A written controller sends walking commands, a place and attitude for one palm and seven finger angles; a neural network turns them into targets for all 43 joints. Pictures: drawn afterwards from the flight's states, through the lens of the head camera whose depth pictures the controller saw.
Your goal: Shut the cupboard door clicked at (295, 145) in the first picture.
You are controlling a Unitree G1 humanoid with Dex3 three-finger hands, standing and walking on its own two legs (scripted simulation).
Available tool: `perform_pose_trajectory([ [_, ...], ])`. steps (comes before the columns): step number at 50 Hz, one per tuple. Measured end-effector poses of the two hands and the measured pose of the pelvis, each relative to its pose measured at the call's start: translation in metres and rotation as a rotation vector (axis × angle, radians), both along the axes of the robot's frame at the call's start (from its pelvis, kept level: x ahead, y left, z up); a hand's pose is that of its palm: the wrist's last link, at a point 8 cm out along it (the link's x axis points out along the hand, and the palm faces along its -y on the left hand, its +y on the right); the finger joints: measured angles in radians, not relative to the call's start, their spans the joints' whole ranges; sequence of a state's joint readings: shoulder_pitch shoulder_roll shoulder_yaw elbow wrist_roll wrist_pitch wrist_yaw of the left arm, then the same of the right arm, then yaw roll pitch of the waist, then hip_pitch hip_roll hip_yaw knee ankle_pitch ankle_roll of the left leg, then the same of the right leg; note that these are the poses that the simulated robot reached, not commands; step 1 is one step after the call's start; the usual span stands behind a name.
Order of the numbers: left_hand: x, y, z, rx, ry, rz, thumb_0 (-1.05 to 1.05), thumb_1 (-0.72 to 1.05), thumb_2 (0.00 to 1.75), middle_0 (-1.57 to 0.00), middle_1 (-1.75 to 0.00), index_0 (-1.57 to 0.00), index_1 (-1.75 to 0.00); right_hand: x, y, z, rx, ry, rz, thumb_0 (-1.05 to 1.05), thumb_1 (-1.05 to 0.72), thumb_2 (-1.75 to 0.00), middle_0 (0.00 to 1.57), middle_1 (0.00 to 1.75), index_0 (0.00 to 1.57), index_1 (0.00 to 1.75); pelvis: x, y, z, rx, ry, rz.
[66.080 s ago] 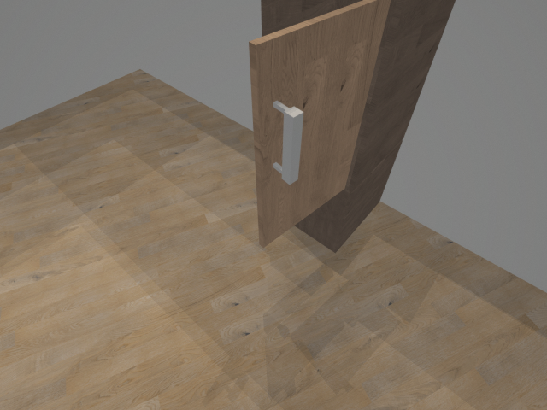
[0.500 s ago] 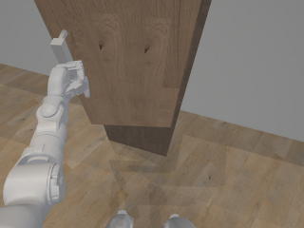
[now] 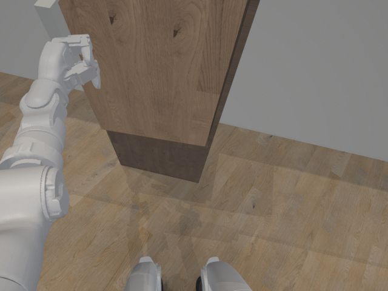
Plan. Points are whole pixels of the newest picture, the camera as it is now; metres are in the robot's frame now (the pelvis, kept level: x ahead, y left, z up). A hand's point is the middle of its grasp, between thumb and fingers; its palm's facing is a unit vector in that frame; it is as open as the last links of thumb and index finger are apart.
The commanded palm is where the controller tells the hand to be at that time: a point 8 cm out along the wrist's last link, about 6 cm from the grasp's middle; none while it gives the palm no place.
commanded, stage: push the door shut along its arc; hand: left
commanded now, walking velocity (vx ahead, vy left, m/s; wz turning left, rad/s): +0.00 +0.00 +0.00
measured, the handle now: (70, 40) +0.60 +0.21 +0.11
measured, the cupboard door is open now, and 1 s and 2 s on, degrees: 4 0 0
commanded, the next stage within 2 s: pull the fist back off the door in 0.76 s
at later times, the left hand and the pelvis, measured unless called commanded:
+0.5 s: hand (122, 46) +0.58 +0.10 +0.12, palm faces -0.27 -0.96 -0.01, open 2.9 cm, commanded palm +0.58 +0.14 +0.11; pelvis +0.01 +0.00 -0.01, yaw -2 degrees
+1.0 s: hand (126, 44) +0.58 +0.10 +0.12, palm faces -0.01 -0.99 +0.11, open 2.9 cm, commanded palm +0.59 +0.10 +0.11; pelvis -0.01 -0.01 -0.02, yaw +0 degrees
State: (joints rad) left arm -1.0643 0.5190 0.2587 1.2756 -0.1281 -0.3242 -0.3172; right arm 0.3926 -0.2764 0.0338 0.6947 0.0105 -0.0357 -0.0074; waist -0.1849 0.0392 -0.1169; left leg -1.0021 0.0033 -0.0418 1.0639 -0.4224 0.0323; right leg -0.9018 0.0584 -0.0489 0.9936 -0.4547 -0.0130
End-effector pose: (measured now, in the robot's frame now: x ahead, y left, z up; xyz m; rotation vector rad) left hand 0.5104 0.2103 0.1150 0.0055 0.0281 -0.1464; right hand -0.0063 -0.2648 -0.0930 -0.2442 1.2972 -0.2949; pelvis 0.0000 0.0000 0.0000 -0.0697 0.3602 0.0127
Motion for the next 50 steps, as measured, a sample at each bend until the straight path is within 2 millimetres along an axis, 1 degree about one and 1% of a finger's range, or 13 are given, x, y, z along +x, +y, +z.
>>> perform_pose_trajectory([
  [5,0.012,-0.006,0.001,0.010,0.000,-0.041,0.02,0.90,0.90,-1.30,-1.50,-1.30,-1.50,-0.005,0.004,0.001,0.000,0.016,-0.015,0.00,-0.90,-0.90,0.20,0.30,0.21,0.30,0.003,0.002,-0.001,-0.005,0.016,-0.004],
  [10,0.026,-0.023,0.003,-0.003,0.006,-0.090,0.02,0.90,0.90,-1.30,-1.50,-1.30,-1.50,-0.011,0.008,0.001,0.000,0.034,-0.033,0.00,-0.90,-0.90,0.20,0.30,0.21,0.30,0.006,0.005,-0.002,-0.008,0.027,-0.009],
  [17,0.051,-0.048,0.007,-0.012,0.002,-0.120,0.02,0.90,0.90,-1.30,-1.50,-1.30,-1.50,-0.022,0.011,0.002,0.001,0.057,-0.073,0.00,-0.90,-0.90,0.20,0.30,0.21,0.30,0.010,0.006,-0.005,-0.006,0.053,-0.025],
  [22,0.060,-0.051,0.008,0.002,0.009,-0.122,0.00,0.89,0.92,-1.30,-1.50,-1.30,-1.50,-0.034,0.015,-0.001,0.021,0.100,-0.094,0.00,-0.90,-0.90,0.20,0.30,0.21,0.30,0.013,0.004,-0.006,0.000,0.065,-0.034],
  [26,0.063,-0.050,0.008,0.016,0.020,-0.129,-0.01,0.87,0.92,-1.30,-1.50,-1.30,-1.50,-0.040,0.016,-0.002,0.031,0.132,-0.104,0.00,-0.90,-0.90,0.20,0.30,0.21,0.30,0.014,0.001,-0.006,0.001,0.068,-0.034],
  [30,0.063,-0.050,0.009,0.021,0.027,-0.146,0.00,0.88,0.93,-1.30,-1.50,-1.30,-1.50,-0.042,0.012,0.000,0.024,0.148,-0.102,0.00,-0.90,-0.90,0.20,0.30,0.21,0.30,0.014,-0.003,-0.006,-0.001,0.070,-0.028],
  [37,0.063,-0.053,0.012,0.023,0.032,-0.173,0.03,0.91,0.96,-1.30,-1.50,-1.30,-1.50,-0.040,-0.001,0.001,-0.016,0.143,-0.074,0.00,-0.90,-0.90,0.20,0.30,0.21,0.30,0.010,-0.007,-0.010,-0.010,0.078,-0.008],
  [44,0.062,-0.058,0.013,0.017,0.029,-0.186,0.05,0.96,1.01,-1.30,-1.50,-1.30,-1.50,-0.035,-0.013,-0.003,-0.051,0.116,-0.042,0.00,-0.90,-0.90,0.20,0.30,0.21,0.30,0.002,-0.010,-0.016,-0.016,0.087,0.000],
  [46,0.060,-0.058,0.011,-0.033,0.034,-0.119,0.04,0.91,1.01,-1.30,-1.50,-1.30,-1.50,-0.034,-0.013,-0.005,-0.049,0.110,-0.022,0.00,-0.90,-0.90,0.20,0.30,0.21,0.30,0.000,-0.010,-0.018,-0.020,0.094,0.002],
  [50,0.053,-0.061,0.004,-0.107,0.052,0.132,0.00,0.76,0.98,-1.30,-1.50,-1.30,-1.50,-0.032,-0.006,-0.011,-0.004,0.095,0.028,0.00,-0.90,-0.90,0.20,0.30,0.20,0.30,-0.005,-0.011,-0.021,-0.019,0.104,0.008],
])
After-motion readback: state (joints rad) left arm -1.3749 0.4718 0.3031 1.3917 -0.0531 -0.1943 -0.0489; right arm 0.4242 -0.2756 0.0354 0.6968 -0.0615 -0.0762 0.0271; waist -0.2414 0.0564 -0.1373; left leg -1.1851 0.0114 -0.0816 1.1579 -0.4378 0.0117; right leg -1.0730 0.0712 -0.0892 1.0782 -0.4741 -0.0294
